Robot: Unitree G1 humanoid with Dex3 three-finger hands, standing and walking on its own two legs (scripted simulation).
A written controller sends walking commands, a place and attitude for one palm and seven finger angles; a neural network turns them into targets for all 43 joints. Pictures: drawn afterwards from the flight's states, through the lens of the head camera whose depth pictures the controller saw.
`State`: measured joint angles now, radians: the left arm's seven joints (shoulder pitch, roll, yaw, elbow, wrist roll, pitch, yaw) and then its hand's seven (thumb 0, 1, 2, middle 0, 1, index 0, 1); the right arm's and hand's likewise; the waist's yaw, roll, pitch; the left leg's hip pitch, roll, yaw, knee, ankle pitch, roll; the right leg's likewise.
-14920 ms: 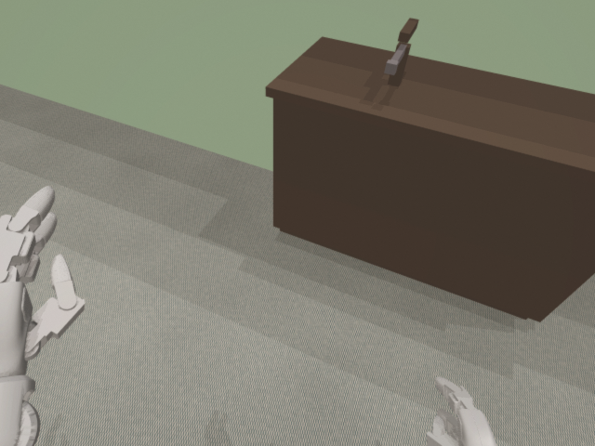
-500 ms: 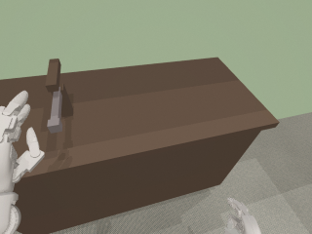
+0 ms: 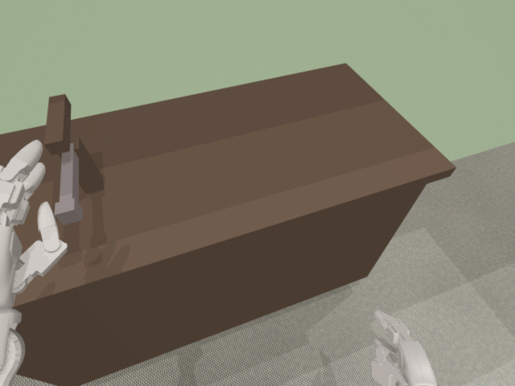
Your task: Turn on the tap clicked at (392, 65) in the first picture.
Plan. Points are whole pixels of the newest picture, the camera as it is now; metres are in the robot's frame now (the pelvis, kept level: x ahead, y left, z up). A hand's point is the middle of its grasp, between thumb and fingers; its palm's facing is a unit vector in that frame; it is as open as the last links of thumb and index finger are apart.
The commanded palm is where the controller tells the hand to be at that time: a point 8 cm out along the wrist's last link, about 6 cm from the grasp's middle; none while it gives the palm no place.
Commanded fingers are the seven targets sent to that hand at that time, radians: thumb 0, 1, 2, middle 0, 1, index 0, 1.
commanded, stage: come to a stop and stand still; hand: left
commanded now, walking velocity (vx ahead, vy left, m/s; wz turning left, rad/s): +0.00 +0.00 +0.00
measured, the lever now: (69, 211) +0.34 +0.33 +0.08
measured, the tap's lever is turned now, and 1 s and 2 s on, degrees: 0 0 0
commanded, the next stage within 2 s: look again from close up in 0.52 s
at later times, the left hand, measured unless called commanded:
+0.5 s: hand (48, 247) +0.23 +0.26 +0.16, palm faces +0.37 -0.84 -0.39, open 7.4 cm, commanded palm +0.17 +0.29 +0.18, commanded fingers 0.00 0.90 0.90 -0.20 -0.30 -0.20 -0.30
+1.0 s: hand (44, 254) +0.22 +0.26 +0.16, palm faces +0.39 -0.83 -0.39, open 7.4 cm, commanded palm +0.15 +0.29 +0.18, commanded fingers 0.00 0.90 0.90 -0.20 -0.30 -0.20 -0.30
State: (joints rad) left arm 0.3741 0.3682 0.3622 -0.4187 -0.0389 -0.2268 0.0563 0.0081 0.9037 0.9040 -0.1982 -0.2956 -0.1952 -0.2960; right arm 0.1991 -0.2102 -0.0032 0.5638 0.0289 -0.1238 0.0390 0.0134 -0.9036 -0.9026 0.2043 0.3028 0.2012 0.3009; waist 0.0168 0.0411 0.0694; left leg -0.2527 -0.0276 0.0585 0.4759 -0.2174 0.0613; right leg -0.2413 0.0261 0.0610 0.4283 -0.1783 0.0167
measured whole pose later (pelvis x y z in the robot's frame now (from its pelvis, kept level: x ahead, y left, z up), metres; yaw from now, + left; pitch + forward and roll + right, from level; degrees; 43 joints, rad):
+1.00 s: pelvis +0.01 +0.01 +0.00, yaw +3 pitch -1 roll -2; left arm 0.36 0.39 0.32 -0.42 -0.01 -0.20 0.09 0.01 0.89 0.90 -0.21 -0.30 -0.21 -0.30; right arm 0.24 -0.21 0.05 0.54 0.03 -0.09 -0.05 0.01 -0.90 -0.90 0.20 0.30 0.20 0.30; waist 0.03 -0.01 0.04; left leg -0.23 -0.04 0.02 0.46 -0.22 0.07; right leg -0.19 0.02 0.04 0.39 -0.19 0.03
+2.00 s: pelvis +0.04 -0.06 -0.02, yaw +5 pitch +2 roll +0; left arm 0.48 0.27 0.32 -0.42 -0.19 -0.05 0.08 0.01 0.90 0.90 -0.21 -0.30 -0.20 -0.30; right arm 0.22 -0.26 0.00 0.67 0.01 -0.23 -0.09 0.01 -0.90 -0.90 0.20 0.30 0.20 0.30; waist 0.08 0.04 -0.07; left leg -0.36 -0.01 -0.04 0.67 -0.35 -0.01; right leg -0.34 0.04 -0.09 0.67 -0.38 -0.07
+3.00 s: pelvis +0.01 -0.05 -0.02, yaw +6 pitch -1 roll +0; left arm 0.52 0.20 0.20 -0.53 -0.22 0.12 0.21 0.01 0.90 0.90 -0.20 -0.30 -0.20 -0.30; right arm 0.20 -0.23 0.06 0.65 0.02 -0.24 -0.10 0.02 -0.90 -0.90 0.20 0.30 0.20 0.30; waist 0.08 0.05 -0.06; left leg -0.33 -0.01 -0.06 0.67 -0.32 -0.01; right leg -0.29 0.04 -0.10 0.64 -0.34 -0.07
